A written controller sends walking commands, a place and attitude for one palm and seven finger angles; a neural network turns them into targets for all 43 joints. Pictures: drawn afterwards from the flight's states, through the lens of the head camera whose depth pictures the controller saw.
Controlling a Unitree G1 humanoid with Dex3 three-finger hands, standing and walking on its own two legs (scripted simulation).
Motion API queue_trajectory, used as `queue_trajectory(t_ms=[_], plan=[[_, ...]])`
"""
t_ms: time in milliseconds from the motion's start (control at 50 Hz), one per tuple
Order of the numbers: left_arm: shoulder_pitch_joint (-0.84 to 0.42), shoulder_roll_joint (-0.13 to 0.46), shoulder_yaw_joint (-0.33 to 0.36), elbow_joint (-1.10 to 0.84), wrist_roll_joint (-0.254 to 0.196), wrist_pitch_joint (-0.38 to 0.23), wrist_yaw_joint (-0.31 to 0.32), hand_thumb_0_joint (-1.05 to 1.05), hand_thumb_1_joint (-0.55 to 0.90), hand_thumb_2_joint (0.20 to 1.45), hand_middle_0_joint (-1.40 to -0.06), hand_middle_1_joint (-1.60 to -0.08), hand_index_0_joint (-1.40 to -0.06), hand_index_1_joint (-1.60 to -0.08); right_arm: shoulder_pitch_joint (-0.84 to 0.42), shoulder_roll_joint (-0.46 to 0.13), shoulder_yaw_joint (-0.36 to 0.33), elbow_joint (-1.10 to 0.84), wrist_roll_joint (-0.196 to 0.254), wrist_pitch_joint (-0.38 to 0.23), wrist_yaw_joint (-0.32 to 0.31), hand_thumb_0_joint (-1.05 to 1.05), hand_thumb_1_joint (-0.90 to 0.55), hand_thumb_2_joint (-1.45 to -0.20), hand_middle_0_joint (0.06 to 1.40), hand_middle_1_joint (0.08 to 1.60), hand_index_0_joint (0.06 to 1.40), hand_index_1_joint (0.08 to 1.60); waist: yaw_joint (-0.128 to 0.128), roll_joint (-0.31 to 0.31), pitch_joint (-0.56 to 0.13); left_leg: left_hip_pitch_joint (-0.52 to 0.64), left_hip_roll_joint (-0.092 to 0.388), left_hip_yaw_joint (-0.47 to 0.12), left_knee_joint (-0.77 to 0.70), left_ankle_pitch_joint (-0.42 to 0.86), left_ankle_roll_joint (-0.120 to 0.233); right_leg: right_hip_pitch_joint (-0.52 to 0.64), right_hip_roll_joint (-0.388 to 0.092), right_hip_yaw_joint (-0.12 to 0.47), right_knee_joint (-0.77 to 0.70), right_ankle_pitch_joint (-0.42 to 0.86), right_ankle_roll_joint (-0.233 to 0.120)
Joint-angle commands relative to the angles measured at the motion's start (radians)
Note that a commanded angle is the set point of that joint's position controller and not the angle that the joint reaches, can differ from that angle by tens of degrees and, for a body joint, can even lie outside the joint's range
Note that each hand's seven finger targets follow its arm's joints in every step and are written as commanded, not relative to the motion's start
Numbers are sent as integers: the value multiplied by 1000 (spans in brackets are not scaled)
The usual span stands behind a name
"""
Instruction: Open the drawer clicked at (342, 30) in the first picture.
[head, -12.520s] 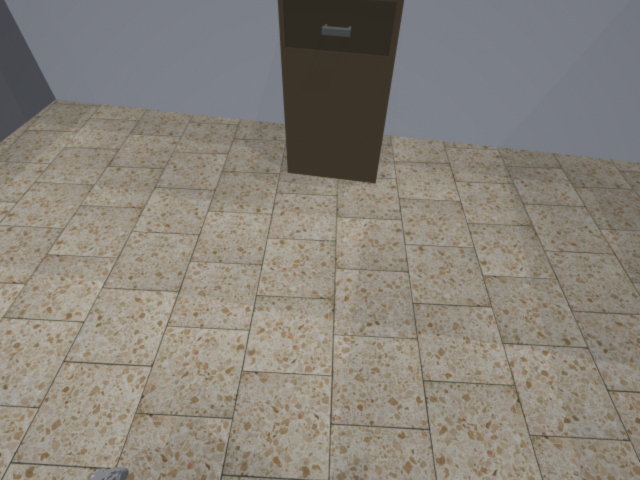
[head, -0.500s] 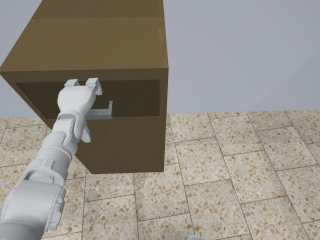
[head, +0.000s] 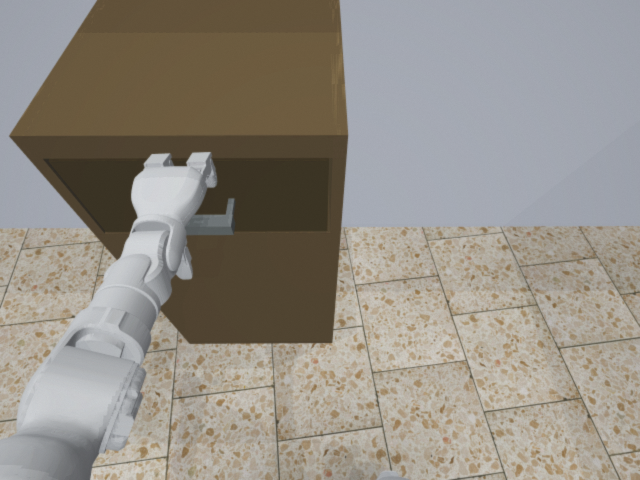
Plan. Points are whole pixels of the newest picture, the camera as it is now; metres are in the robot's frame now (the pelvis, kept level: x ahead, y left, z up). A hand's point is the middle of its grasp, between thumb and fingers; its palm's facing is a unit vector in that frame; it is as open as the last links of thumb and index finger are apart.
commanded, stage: move the hooked fingers above the handle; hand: left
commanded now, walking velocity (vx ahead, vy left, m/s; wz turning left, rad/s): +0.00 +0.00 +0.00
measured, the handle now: (201, 214) +0.51 +0.19 -0.03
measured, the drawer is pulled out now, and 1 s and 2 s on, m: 0.00 0.00 0.00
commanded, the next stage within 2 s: lower the fingers behind the handle in 0.02 s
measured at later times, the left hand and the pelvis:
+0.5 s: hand (184, 233) +0.45 +0.19 +0.00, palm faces -0.05 -0.03 -1.00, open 13.8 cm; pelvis +0.00 -0.01 +0.00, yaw +0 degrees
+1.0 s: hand (193, 235) +0.46 +0.19 -0.02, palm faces -0.02 -0.02 -1.00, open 13.7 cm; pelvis -0.01 +0.00 -0.02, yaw +0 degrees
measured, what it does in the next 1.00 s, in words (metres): stands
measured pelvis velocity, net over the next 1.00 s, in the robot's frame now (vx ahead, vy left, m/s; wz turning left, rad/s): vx -0.01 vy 0.00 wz -0.01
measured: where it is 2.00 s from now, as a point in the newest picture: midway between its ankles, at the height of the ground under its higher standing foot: outside the picture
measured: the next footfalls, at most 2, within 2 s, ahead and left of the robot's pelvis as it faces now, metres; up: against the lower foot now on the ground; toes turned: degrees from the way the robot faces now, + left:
none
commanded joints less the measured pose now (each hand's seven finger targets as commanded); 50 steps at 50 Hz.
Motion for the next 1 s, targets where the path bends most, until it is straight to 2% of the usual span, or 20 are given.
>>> queue_trajectory(t_ms=[0, 140, 200, 260, 320, 340, 400, 440, 480, 520, 620, 640, 700, 780, 800, 820, 860, 920, 940, 980], plan=[[-440, 218, 63, -185, 3, 5, 18, 0, -500, 300, -300, -1200, -300, -1200, 105, -152, -53, -75, 1, -16, -14, 0, -900, -900, 200, 300, 200, 300, -27, -34, -376, 231, -37, -44, -64, 363, 12, 183, 68, -1, -58, 288, -47], [-387, 193, 56, -214, -4, -30, 7, 0, -500, 300, -300, -1200, -300, -1200, 100, -144, -55, -83, -2, -17, -15, 0, -900, -900, 200, 300, 200, 300, -17, -33, -371, 218, -40, -36, -56, 361, 13, 196, 67, 4, -56, 305, -47], [-360, 223, 88, -202, 1, -43, 19, 0, -500, 300, -300, -1200, -300, -1200, 102, -146, -54, -80, -3, -18, -14, 0, -900, -900, 200, 300, 200, 300, -11, -48, -352, 186, -41, -34, -51, 351, 14, 197, 67, 6, -50, 309, -47], [-354, 261, 122, -222, 11, -54, 43, 0, -500, 300, -300, -1200, -300, -1200, 98, -145, -56, -81, -7, -19, -14, 0, -900, -900, 200, 300, 200, 300, -1, -36, -388, 160, -48, -31, -39, 356, 15, 221, 65, 13, -36, 329, -48], [-353, 259, 120, -214, 24, -54, 67, 0, -500, 300, -300, -1200, -300, -1200, 99, -144, -61, -70, -10, -20, -11, 0, -900, -900, 200, 300, 200, 300, -7, -18, -388, 157, -46, -28, -28, 353, 13, 194, 66, 13, -27, 324, -47], [-355, 237, 107, -225, 19, -53, 73, 0, -500, 300, -300, -1200, -300, -1200, 99, -142, -63, -70, -10, -22, -9, 0, -900, -900, 200, 300, 200, 300, -13, -24, -395, 161, -46, -27, -25, 354, 14, 196, 66, 12, -28, 330, -45], [-342, 261, 129, -217, 16, -56, 79, 0, -500, 300, -300, -1200, -300, -1200, 103, -143, -67, -59, -12, -21, -10, 0, -900, -900, 200, 300, 200, 300, -12, -22, -435, 161, -47, -24, -10, 368, 15, 208, 65, 18, -19, 359, -43], [-341, 232, 103, -212, 16, -55, 77, 0, -500, 300, -300, -1200, -300, -1200, 103, -142, -68, -55, -11, -21, -10, 0, -900, -900, 200, 300, 200, 300, -21, -28, -413, 150, -47, -25, -6, 363, 15, 195, 66, 16, -19, 357, -42], [-330, 236, 106, -188, 14, -59, 73, 0, -500, 300, -300, -1200, -300, -1200, 106, -145, -66, -51, -10, -21, -11, 0, -900, -900, 200, 300, 200, 300, -24, -31, -402, 138, -47, -30, -3, 348, 15, 179, 67, 15, -15, 337, -43], [-357, 223, 87, -168, 18, -56, 74, 0, -500, 300, -300, -1200, -300, -1200, 106, -147, -65, -44, -8, -23, -14, 0, -900, -900, 200, 300, 200, 300, -42, -39, -355, 118, -47, -31, -2, 292, 16, 135, 65, 13, -24, 282, -41], [-418, 239, 95, -184, 30, -81, 86, 0, -500, 300, -300, -1200, -300, -1200, 119, -147, -66, -36, -18, -31, -15, 0, -900, -900, 200, 300, 200, 300, -49, 6, -415, 127, -44, -46, 35, 313, 15, 87, 68, 12, 15, 273, -46], [-392, 231, 99, -173, 28, -81, 90, 0, -500, 300, -300, -1200, -300, -1200, 123, -145, -66, -38, -19, -32, -12, 0, -900, -900, 200, 300, 200, 300, -38, 16, -425, 128, -45, -47, 41, 326, 13, 83, 70, 8, 24, 277, -48], [-388, 245, 113, -129, 29, -67, 103, 0, -500, 300, -300, -1200, -300, -1200, 126, -150, -63, -33, -22, -31, -7, 0, -900, -900, 200, 300, 200, 300, -44, 0, -414, 92, -41, -49, 58, 313, 12, 56, 70, 4, 41, 267, -46], [-369, 260, 131, -112, 36, -45, 117, 0, -500, 300, -300, -1200, -300, -1200, 134, -156, -64, -34, -27, -24, 0, 0, -900, -900, 200, 300, 200, 300, -38, -4, -466, 85, -39, -50, 80, 350, 11, 63, 72, 2, 67, 300, -46], [-347, 271, 143, -112, 36, -37, 118, 0, -500, 300, -300, -1200, -300, -1200, 134, -155, -64, -36, -26, -21, 0, 0, -900, -900, 200, 300, 200, 300, -25, -10, -467, 74, -40, -48, 82, 355, 10, 73, 73, 2, 72, 307, -46], [-333, 241, 118, -100, 34, -27, 117, 0, -500, 300, -300, -1200, -300, -1200, 128, -154, -63, -39, -25, -18, 1, 0, -900, -900, 200, 300, 200, 300, -32, -8, -446, 70, -40, -43, 81, 349, 10, 66, 73, 1, 66, 306, -46], [-347, 245, 119, -75, 31, -11, 116, 0, -500, 300, -300, -1200, -300, -1200, 128, -159, -59, -34, -23, -14, 0, 0, -900, -900, 200, 300, 200, 300, -44, -31, -409, 47, -37, -48, 77, 320, 11, 49, 72, -2, 64, 278, -46], [-331, 220, 95, -55, 30, 7, 110, 0, -500, 300, -300, -1200, -300, -1200, 127, -160, -57, -42, -19, -10, 0, 0, -900, -900, 200, 300, 200, 300, -40, -37, -396, 42, -37, -48, 70, 277, 11, 29, 73, -3, 58, 230, -46], [-336, 202, 76, -42, 26, 13, 105, 0, -500, 300, -300, -1200, -300, -1200, 127, -158, -55, -41, -17, -11, -3, 0, -900, -900, 200, 300, 200, 300, -52, -48, -377, 30, -37, -44, 70, 257, 14, 23, 73, -3, 52, 217, -44], [-360, 231, 87, -24, 29, 14, 97, 0, -500, 300, -300, -1200, -300, -1200, 132, -165, -50, -37, -15, -11, -8, 0, -900, -900, 200, 300, 200, 300, -56, -55, -365, 8, -36, -48, 70, 228, 15, 10, 69, -1, 57, 189, -43]])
